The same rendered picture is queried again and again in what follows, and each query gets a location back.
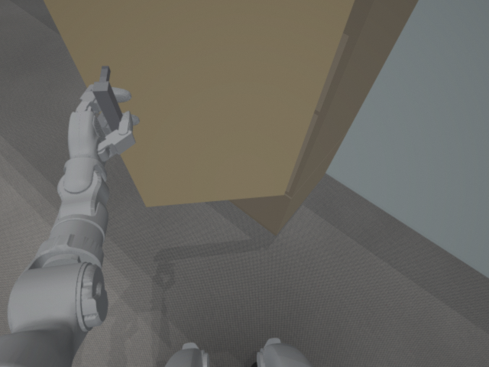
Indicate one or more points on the robot right thigh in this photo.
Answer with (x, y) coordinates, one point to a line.
(281, 355)

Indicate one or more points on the robot thigh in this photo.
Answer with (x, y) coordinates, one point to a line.
(189, 358)
(281, 355)

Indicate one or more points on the handle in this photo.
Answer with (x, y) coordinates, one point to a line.
(106, 99)

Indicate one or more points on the left robot upper arm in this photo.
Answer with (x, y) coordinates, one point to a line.
(52, 310)

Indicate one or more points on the robot left forearm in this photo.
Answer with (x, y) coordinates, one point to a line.
(80, 227)

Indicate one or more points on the left robot hand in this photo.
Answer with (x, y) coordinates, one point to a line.
(86, 132)

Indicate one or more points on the robot left thigh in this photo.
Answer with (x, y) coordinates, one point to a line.
(189, 358)

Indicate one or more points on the cupboard door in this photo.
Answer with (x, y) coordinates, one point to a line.
(224, 90)

